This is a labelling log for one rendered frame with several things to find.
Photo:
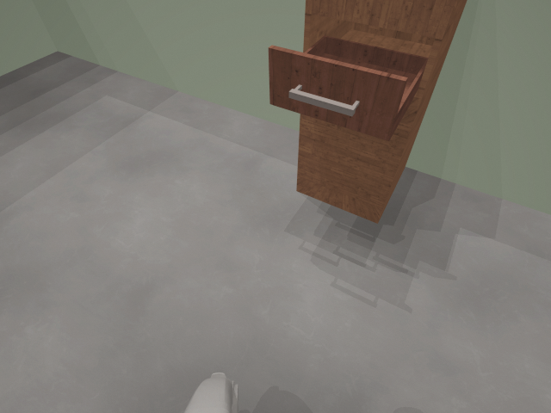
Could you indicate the left robot thigh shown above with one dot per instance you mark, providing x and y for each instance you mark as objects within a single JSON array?
[{"x": 214, "y": 395}]

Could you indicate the cabinet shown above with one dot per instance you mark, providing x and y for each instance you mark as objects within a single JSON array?
[{"x": 354, "y": 171}]

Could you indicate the handle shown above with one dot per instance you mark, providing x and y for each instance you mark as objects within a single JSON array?
[{"x": 322, "y": 102}]

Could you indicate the drawer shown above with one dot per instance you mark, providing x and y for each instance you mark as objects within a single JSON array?
[{"x": 384, "y": 81}]

